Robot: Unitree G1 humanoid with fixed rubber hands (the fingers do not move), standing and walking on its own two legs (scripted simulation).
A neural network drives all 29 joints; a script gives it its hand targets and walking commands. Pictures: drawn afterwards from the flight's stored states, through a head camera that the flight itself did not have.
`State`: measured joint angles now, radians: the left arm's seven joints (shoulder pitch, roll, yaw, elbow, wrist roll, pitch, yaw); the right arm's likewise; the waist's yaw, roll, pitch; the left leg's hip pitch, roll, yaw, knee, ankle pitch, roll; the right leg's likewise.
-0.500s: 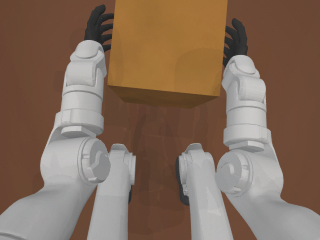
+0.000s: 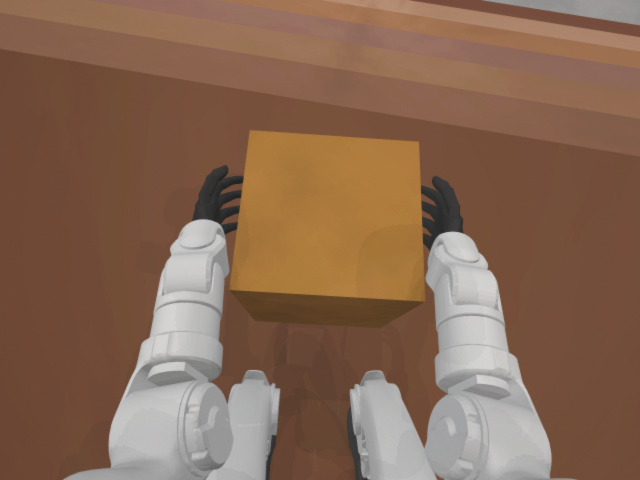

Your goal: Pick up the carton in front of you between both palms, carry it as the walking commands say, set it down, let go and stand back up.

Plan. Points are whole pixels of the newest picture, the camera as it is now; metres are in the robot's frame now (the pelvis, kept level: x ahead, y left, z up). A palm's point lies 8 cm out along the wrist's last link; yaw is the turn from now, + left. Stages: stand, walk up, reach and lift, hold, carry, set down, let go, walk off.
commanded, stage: reach and lift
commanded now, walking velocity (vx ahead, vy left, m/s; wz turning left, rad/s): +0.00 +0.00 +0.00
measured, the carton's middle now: (325, 244) +0.43 -0.01 -0.10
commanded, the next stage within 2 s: hold in 1.72 s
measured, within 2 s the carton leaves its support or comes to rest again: neither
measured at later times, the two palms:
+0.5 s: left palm (161, 215) +0.37 +0.14 +0.12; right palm (504, 220) +0.37 -0.16 +0.12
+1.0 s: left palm (119, 212) +0.34 +0.15 +0.18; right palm (553, 213) +0.34 -0.15 +0.18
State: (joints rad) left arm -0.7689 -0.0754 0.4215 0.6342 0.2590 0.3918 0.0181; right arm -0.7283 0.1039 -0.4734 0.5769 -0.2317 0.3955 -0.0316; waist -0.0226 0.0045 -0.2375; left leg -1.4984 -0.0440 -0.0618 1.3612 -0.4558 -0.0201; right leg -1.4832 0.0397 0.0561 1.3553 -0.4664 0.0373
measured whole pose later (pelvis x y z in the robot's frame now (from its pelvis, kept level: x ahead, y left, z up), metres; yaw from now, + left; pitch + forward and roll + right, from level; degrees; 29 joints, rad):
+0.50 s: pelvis +0.05 -0.01 +0.13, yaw +1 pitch +12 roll +0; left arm -0.38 -0.15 0.33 0.48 0.25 0.44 0.01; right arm -0.37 0.16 -0.35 0.47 -0.24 0.44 -0.01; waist -0.01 0.00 -0.14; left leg -0.67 -0.02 -0.07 0.77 -0.32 -0.01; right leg -0.66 0.02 0.06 0.77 -0.33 0.01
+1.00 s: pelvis +0.04 -0.01 +0.16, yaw +1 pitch -4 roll +0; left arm -0.35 -0.17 0.33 0.40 0.31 0.61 -0.02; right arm -0.35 0.18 -0.33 0.40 -0.31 0.61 0.02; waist 0.00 0.00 0.03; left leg -0.20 -0.02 -0.07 0.49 -0.22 -0.01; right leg -0.19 0.02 0.06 0.49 -0.23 0.01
